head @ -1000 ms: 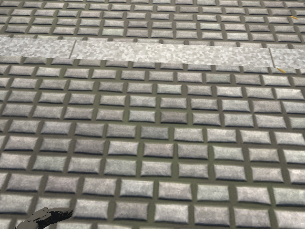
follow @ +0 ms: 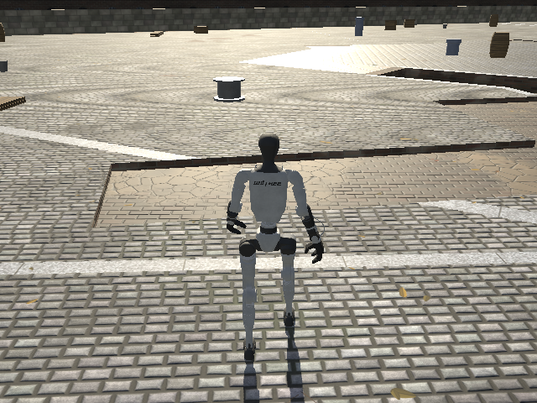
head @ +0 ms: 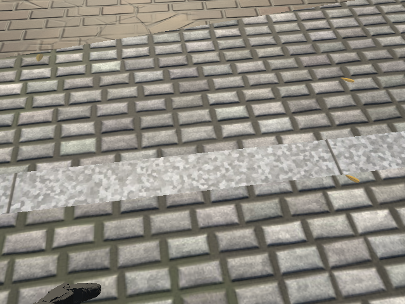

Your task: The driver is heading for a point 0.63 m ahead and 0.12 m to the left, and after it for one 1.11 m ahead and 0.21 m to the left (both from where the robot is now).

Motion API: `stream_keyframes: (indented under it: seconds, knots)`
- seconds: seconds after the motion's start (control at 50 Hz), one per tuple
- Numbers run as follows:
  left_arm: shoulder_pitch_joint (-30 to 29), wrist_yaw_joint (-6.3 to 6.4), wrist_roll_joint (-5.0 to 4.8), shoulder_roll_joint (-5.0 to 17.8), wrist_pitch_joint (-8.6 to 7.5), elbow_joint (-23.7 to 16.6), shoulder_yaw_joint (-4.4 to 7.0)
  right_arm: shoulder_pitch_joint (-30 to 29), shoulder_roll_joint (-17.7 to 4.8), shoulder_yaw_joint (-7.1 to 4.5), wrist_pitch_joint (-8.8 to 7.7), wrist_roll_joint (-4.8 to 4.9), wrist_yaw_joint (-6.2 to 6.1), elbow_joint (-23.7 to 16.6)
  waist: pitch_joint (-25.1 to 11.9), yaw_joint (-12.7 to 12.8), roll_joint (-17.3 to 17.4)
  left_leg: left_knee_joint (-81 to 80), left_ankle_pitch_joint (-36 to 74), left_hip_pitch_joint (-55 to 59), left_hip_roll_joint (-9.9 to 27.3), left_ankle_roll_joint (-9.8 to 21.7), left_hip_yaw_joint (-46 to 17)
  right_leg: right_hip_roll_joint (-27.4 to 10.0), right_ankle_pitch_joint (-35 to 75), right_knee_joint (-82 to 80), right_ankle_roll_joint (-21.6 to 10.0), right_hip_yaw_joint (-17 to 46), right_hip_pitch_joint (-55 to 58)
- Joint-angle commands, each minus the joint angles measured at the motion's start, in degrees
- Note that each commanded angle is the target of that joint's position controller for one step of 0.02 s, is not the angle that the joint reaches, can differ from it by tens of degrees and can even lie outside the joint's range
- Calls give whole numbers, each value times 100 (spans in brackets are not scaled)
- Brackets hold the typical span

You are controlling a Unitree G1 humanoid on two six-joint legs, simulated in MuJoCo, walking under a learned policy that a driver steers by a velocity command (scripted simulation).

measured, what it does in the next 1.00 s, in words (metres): walks ahead: right foot, then left foot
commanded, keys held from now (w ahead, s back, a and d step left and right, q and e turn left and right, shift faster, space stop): w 0.70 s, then w+q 0.30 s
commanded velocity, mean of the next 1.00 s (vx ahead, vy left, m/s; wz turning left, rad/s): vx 0.50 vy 0.00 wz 0.07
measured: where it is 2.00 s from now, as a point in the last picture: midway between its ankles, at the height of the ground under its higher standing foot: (137, 158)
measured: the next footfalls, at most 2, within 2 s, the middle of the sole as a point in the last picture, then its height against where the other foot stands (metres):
right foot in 0.06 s outside the picture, level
left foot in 0.58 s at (159, 298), level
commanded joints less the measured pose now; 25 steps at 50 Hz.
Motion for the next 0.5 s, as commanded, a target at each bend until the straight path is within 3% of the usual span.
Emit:
stream_keyframes:
  seconds: [0.02, 0.04, 0.06, 0.08, 0.1, 0.12, 0.14, 0.16, 0.2, 0.24, 0.3, 0.38, 0.44, 0.5]
  knots:
    - [59, -32, 16, 701, -127, -380, 238, -86, -1100, -278, 46, 31, -73, -193, -57, 502, 686, 496, 3717, 78, 1615, 765, -679, 221, -427, -288, -272, -192, 649]
    - [838, 9, 42, 928, -121, -139, 367, -128, -1005, -237, 72, 17, -86, -203, -571, 891, 594, 1419, 4342, -140, 1341, 619, -446, 347, -323, -382, -443, -323, 1791]
    - [1856, 71, 94, 1296, -102, 64, 488, -123, -737, -114, 61, -100, -102, -330, -1422, 1288, 198, 2974, 3311, -1136, 1049, 409, -220, -423, -60, -86, -782, 472, 3520]
    - [2231, 78, 112, 1824, -65, 175, 601, 606, -96, 90, -61, -123, -55, -455, -2166, 985, -1285, 5145, -11, -3533, 16, -10, -75, -1771, -1191, -487, -1722, 3145, 5589]
    - [2336, 77, 31, 1290, -45, 171, 463, 344, -503, 10, -180, -41, -15, -356, -2292, 1212, -1125, 5871, -1428, -4273, 55, 15, -835, -1857, -1968, -1118, -1740, 4053, 5638]
    - [1938, 91, 26, 1087, -48, 149, 372, -199, -856, -95, -255, 100, 27, -541, -1379, 1185, -771, 6049, -1066, -4700, 360, 81, -803, -1676, -2005, -1250, -1494, 3257, 4955]
    - [1563, 101, 49, 987, -41, 103, 331, -570, -818, -79, -283, 91, 21, -634, -873, 1039, -353, 5816, -552, -4615, 638, 93, -612, -1449, -1545, -1356, -1364, 2591, 4157]
    - [1272, 81, 88, 849, -45, 99, 289, -745, -766, -92, -274, -7, 10, -664, -477, 874, -141, 5456, -211, -4439, 801, 57, -546, -1247, -999, -1543, -1319, 2140, 3442]
    - [1008, 62, 131, 689, -101, 94, 246, -499, -619, -100, -158, -38, 10, -583, -359, 549, -334, 5082, 152, -3819, 991, -19, -585, -1010, -430, -1874, -1298, 1641, 2699]
    - [1006, 63, 77, 763, -173, 197, 273, -454, -441, -66, -46, -61, -14, -552, -248, 436, -288, 4754, 331, -3726, 1031, -131, -516, -959, -101, -2118, -1376, 1261, 2362]
    - [1168, 130, 72, 921, -178, 370, 320, -1012, -351, -32, -21, -115, -29, -718, -5, 535, -129, 3827, 1185, -4031, 1069, -264, -480, -874, 128, -2322, -1351, 831, 2328]
    - [1470, 188, 23, 1048, -118, 578, 338, -1788, -211, 29, -104, -80, 52, -882, 157, 819, -110, 2403, 2323, -3742, 847, -245, -275, -670, 78, -2353, -1113, 332, 2414]
    - [1808, 199, -20, 1121, -49, 795, 356, -2260, -242, 34, -145, -31, 132, -1043, 260, 995, -110, 1900, 2396, -3744, 730, -171, -245, -862, -22, -2207, -1080, 368, 2856]
    - [1887, 234, -48, 1181, 48, 944, 389, -2407, -353, 5, -182, -29, 219, -1161, 285, 927, -178, 1570, 1875, -3779, 658, 42, -280, -1124, 321, -1864, -961, 464, 3444]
